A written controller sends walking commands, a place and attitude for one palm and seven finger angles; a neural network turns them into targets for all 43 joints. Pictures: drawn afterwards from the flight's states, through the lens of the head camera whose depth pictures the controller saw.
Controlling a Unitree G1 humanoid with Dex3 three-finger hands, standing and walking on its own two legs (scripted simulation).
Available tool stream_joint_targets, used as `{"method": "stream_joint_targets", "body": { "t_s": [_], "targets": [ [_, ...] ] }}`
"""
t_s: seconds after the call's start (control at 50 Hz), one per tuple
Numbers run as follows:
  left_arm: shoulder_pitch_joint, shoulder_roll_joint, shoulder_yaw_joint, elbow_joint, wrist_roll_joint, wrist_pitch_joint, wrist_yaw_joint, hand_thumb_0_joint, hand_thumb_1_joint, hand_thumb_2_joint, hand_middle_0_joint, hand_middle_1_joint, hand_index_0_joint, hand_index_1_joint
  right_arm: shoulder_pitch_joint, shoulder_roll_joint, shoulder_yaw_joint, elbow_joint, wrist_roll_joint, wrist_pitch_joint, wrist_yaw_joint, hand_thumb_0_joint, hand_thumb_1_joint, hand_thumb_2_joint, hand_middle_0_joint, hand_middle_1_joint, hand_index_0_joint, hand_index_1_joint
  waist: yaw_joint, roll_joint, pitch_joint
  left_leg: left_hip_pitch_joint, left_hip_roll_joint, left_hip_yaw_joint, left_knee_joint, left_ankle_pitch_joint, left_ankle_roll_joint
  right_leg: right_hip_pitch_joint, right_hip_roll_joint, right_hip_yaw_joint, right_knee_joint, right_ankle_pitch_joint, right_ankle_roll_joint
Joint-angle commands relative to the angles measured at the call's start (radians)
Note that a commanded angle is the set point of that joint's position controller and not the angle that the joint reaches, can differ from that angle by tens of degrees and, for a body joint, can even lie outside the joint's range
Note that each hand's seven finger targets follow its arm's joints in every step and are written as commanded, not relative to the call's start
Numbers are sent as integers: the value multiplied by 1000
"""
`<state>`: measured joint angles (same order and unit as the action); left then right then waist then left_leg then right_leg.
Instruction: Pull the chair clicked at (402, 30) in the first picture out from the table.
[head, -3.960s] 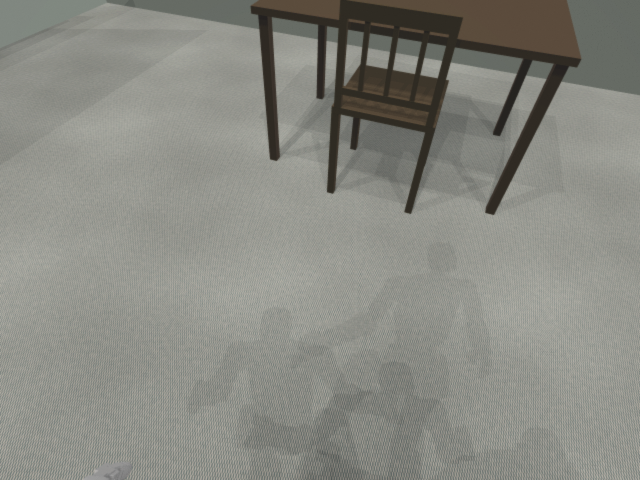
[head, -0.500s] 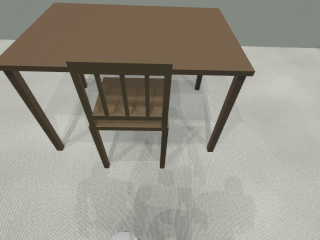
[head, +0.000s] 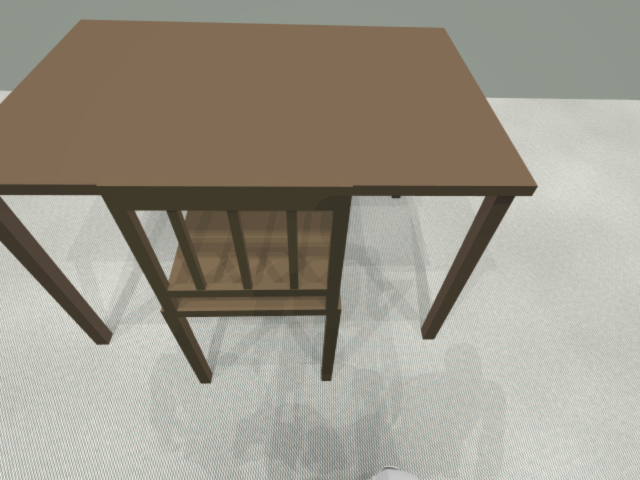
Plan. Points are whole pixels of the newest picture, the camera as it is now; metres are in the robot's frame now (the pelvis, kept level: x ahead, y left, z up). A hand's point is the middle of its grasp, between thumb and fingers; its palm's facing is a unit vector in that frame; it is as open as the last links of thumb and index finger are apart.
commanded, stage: take the last steps up to it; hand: left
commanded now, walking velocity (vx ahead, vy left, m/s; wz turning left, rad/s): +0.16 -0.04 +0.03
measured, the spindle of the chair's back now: (241, 251) +0.53 +0.17 -0.11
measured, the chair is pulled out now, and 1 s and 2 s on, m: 0.00 0.00 0.00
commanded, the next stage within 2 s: come to a stop and stand still in 0.02 s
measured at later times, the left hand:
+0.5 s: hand out of the picture +0.11 +0.18 -0.18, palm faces +0.08 -0.98 -0.21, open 7.3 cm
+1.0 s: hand out of the picture +0.03 +0.19 -0.17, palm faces +0.02 -0.98 -0.22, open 7.4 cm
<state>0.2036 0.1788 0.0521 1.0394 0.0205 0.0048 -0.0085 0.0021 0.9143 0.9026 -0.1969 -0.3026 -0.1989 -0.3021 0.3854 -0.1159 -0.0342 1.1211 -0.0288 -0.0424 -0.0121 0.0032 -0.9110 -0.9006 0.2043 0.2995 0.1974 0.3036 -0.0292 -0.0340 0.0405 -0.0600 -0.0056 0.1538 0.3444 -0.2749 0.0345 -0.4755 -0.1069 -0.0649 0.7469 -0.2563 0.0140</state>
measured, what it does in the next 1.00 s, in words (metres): steps on the spot: right foot, then left foot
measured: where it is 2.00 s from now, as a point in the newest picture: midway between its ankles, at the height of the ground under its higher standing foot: outside the picture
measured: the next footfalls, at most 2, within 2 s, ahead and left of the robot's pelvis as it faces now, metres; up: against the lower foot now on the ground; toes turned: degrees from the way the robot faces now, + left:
right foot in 0.08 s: +0.14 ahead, -0.13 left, +0.00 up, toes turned -7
left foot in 0.52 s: +0.13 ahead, +0.08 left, +0.00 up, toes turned +1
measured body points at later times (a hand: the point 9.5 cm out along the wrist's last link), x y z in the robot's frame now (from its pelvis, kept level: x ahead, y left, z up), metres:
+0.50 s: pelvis +0.07 -0.01 -0.01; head +0.10 +0.00 +0.44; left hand +0.11 +0.23 -0.17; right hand +0.15 -0.25 -0.16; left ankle +0.08 +0.10 -0.73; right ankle +0.10 -0.12 -0.74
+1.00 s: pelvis +0.03 +0.01 +0.00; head +0.04 +0.00 +0.45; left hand +0.03 +0.24 -0.15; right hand +0.07 -0.22 -0.17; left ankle +0.08 +0.10 -0.74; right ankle -0.02 -0.10 -0.74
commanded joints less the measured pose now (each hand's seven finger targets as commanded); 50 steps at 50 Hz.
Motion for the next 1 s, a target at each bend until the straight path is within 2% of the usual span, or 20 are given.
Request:
{"method": "stream_joint_targets", "body": {
  "t_s": [0.0, 0.04, 0.06, 0.08, 0.1, 0.16, 0.2, 0.32, 0.44, 0.48, 0.5, 0.52, 0.54, 0.64, 0.76, 0.82, 0.88, 0.9, 0.94, 0.98],
  "targets": [
    [13, 18, 3, -54, 4, -34, 3, 0, 900, 900, -200, -300, -200, -300, 40, -160, -29, -25, 1, -11, -14, 0, -900, -900, 200, 300, 200, 300, 8, 135, 40, -52, 267, -160, -31, 296, 124, 103, 51, -61, -160, 26, -21],
    [140, 58, 14, -7, 6, -50, 10, 0, 900, 900, -200, -300, -200, -300, 32, -134, -21, -17, 9, -11, -11, 0, -900, -900, 200, 300, 200, 300, 67, 54, -16, -141, 197, -105, 145, 252, 65, 340, 51, -40, -290, 143, -34],
    [233, 125, 27, 19, 11, -64, 18, 0, 900, 900, -200, -300, -200, -300, 45, -97, -16, -28, 18, -15, -6, 0, -900, -900, 200, 300, 200, 300, 98, -99, -96, -287, 121, -43, 345, 109, 23, 524, -100, 147, -306, 237, -88],
    [307, 201, 41, 35, 4, -67, 22, 0, 900, 900, -200, -300, -200, -300, 72, -65, -8, -48, 21, -16, -4, 0, -900, -900, 200, 300, 200, 300, 95, -270, -150, -434, 10, 2, 599, -289, -13, 633, -297, 397, -411, 398, -198],
    [304, 194, 32, 30, -7, -63, 27, 0, 900, 900, -200, -300, -200, -300, 33, -92, -10, -56, 19, -7, -11, 0, -900, -900, 200, 300, 200, 300, 105, -158, -143, -447, 30, -93, 745, -358, -7, 561, -325, 402, -448, 429, -258],
    [82, 80, -1, -11, -6, -59, 44, 0, 900, 900, -200, -300, -200, -300, 16, -49, 0, -22, 23, 20, -20, 0, -900, -900, 200, 300, 200, 300, 21, -60, -29, -335, 100, -156, 705, -218, -42, 292, -244, 210, -438, 676, -210],
    [43, 78, -2, -26, 2, -50, 54, 0, 900, 900, -200, -300, -200, -300, 16, -17, 6, -15, 26, 46, -21, 0, -900, -900, 200, 300, 200, 300, 6, -17, -33, -274, 83, -132, 574, -204, -61, 251, -209, 101, -405, 806, -189],
    [65, 144, 21, -31, 2, -13, 62, 0, 900, 900, -200, -300, -200, -300, -70, -71, -18, -70, 24, 84, -14, 0, -900, -900, 200, 300, 200, 300, 46, -104, -66, -292, 46, -115, 489, -165, -80, 305, -224, 125, -381, 732, -218],
    [16, 162, 29, -48, 7, 5, 58, 0, 900, 900, -200, -300, -200, -300, -90, -94, -24, -102, 22, 76, -9, 0, -900, -900, 200, 300, 200, 300, 22, -137, -66, -177, 39, -107, 261, -30, -75, 253, -172, 107, -341, 489, -166],
    [23, 138, 21, -48, -5, 12, 55, 0, 900, 900, -200, -300, -200, -300, -58, -125, -23, -89, 18, 59, -8, 0, -900, -900, 200, 300, 200, 300, 10, -30, -89, -31, 79, -125, 66, 176, -59, 194, -103, 76, -251, 280, -92],
    [56, 89, 12, -54, -10, 17, 52, 0, 900, 900, -200, -300, -200, -300, -73, -186, -30, -107, 9, 47, -10, 0, -900, -900, 200, 300, 200, 300, 27, 182, -97, -35, 235, -302, 2, 381, -1, 144, -3, 11, -165, 44, -33],
    [58, 66, 3, -56, -11, 22, 52, 0, 900, 900, -200, -300, -200, -300, -116, -225, -32, -131, 8, 49, -12, 0, -900, -900, 200, 300, 200, 300, 41, 282, -65, -150, 343, -385, -67, 492, 81, 176, 48, -19, -60, -225, -1],
    [47, 73, 2, -49, -8, 30, 55, 0, 900, 900, -200, -300, -200, -300, -176, -218, -23, -144, 2, 51, -16, 0, -900, -900, 200, 300, 200, 300, 47, 252, -37, -229, 337, -378, -104, 408, 130, 194, 59, 32, 45, -290, -1],
    [98, 67, -3, 6, 0, 35, 46, 0, 900, 900, -200, -300, -200, -300, -223, -188, -10, -143, 12, 45, -33, 0, -900, -900, 200, 300, 200, 300, 63, 144, -38, -118, 247, -270, -82, 365, 122, 119, 57, 75, 160, -189, 7],
    [85, 55, -20, 14, -5, 27, 49, 0, 900, 900, -200, -300, -200, -300, -140, -190, -20, -92, 16, 43, -31, 0, -900, -900, 200, 300, 200, 300, 20, 149, -89, 32, 252, -299, -62, 439, 130, 176, 53, 46, -109, -203, 19],
    [146, 57, -22, 48, -5, 20, 53, 0, 900, 900, -200, -300, -200, -300, -149, -176, -19, -75, 23, 44, -26, 0, -900, -900, 200, 300, 200, 300, 43, 123, -85, -24, 212, -285, -50, 307, 89, 289, 53, 36, -315, -55, 9],
    [143, 87, -27, 65, -3, 1, 57, 0, 900, 900, -200, -300, -200, -300, -152, -124, -7, -67, 32, 44, -17, 0, -900, -900, 200, 300, 200, 300, 23, 17, -28, -110, 113, -217, -22, 101, -10, 311, -39, 146, -456, 48, -36],
    [133, 93, -32, 63, -6, -1, 55, 0, 900, 900, -200, -300, -200, -300, -145, -122, -3, -62, 30, 42, -13, 0, -900, -900, 200, 300, 200, 300, 15, 29, -18, -80, 98, -216, -36, 81, -20, 268, -51, 146, -457, 18, -46],
    [103, 75, -35, 64, -6, -10, 54, 0, 900, 900, -200, -300, -200, -300, -136, -121, -3, -42, 22, 47, -13, 0, -900, -900, 200, 300, 200, 300, 8, -102, 16, -56, 99, -194, -8, 138, -20, 221, -33, 146, -471, 20, -45],
    [105, 66, -40, 66, -11, -10, 54, 0, 900, 900, -200, -300, -200, -300, -111, -133, 3, -25, 22, 46, -12, 0, -900, -900, 200, 300, 200, 300, 4, -95, 38, -34, 105, -198, -27, 116, -19, 188, -25, 139, -482, -46, -41]
  ]
}}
